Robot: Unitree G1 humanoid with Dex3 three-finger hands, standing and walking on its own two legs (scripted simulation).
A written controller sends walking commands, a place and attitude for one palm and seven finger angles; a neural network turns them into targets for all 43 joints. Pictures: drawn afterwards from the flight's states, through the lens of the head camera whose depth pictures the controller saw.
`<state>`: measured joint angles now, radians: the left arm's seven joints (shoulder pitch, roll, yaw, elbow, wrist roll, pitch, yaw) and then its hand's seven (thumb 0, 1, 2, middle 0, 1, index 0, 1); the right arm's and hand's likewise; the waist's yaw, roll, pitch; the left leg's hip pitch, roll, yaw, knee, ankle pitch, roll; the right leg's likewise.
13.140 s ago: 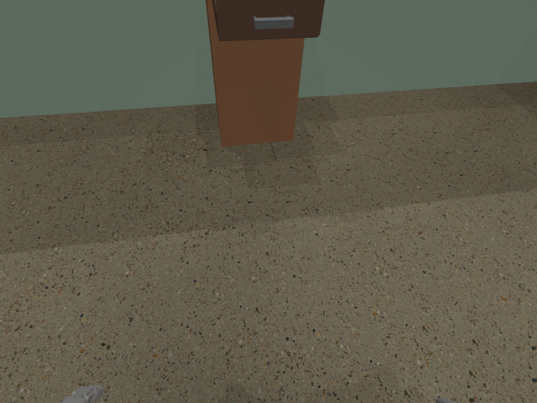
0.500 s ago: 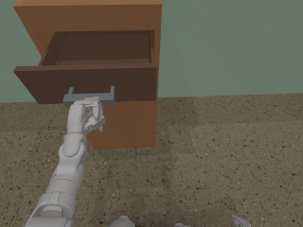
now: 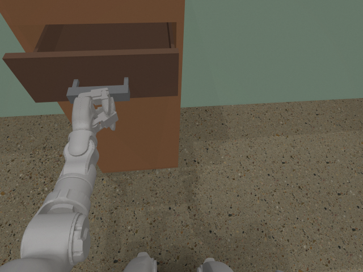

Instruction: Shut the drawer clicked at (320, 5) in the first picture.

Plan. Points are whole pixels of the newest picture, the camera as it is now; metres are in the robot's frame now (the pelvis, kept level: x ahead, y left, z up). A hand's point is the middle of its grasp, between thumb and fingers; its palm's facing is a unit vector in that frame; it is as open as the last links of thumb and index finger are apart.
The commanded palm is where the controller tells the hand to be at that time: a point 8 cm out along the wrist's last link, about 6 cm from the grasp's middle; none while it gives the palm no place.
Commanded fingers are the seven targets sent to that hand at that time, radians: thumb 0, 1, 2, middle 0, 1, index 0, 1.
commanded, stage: push the drawer shut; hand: left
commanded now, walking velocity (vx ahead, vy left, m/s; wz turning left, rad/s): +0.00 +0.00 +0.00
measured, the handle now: (100, 87) +0.53 +0.18 +0.08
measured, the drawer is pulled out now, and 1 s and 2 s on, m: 0.13 0.01 0.00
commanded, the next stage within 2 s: pull the fist back off the drawer in 1.52 s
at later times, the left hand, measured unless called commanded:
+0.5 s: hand (113, 95) +0.50 +0.15 +0.08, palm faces +0.06 -1.00 -0.03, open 3.1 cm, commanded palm +0.50 +0.20 +0.08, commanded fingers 0.00 0.90 0.90 -1.40 -1.60 -1.40 -1.60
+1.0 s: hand (115, 77) +0.57 +0.15 +0.08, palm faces +0.08 -1.00 -0.02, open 3.2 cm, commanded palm +0.56 +0.20 +0.08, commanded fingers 0.00 0.90 0.90 -1.40 -1.60 -1.40 -1.60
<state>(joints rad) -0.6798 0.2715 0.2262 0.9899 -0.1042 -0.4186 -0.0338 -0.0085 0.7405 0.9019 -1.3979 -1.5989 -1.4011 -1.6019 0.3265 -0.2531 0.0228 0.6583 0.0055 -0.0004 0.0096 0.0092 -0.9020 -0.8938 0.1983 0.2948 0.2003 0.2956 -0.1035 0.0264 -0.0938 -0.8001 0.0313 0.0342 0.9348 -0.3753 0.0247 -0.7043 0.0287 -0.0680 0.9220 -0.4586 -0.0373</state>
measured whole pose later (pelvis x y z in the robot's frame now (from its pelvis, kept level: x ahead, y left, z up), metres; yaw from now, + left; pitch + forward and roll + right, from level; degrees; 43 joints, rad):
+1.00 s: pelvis +0.01 +0.01 -0.02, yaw -2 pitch +23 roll -4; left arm -1.11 0.52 0.39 1.33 0.02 -0.37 -0.03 0.03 0.70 0.88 -1.40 -1.60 -1.40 -1.60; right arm 0.45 -0.27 0.05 0.66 -0.05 0.04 0.04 0.00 -0.90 -0.89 0.20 0.29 0.20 0.30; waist -0.24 0.05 -0.10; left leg -1.03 0.06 0.01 1.04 -0.41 0.04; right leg -0.91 0.05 -0.08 0.97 -0.46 -0.03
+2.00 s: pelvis -0.02 +0.03 -0.03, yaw -1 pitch +26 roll -6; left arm -1.32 0.61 0.34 1.41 0.06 -0.29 -0.01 0.04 0.54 0.87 -1.40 -1.60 -1.40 -1.60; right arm 0.48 -0.28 0.08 0.66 -0.08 -0.02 0.04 0.00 -0.90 -0.89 0.20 0.30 0.20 0.30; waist -0.29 0.05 -0.09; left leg -1.18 0.04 -0.02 1.10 -0.39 0.06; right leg -1.03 0.04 -0.11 1.02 -0.44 -0.01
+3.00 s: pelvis +0.04 +0.00 +0.03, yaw +0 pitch +6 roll -1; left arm -0.24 0.29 0.17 0.36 -0.16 -0.13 -0.07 0.02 0.89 0.90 -1.40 -1.60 -1.40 -1.60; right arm 0.20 -0.27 0.02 0.56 0.06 0.05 -0.02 0.01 -0.90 -0.89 0.20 0.29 0.20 0.30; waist -0.01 0.04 -0.09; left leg -0.46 0.02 0.03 0.71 -0.35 0.02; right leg -0.36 0.03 -0.05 0.67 -0.41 -0.03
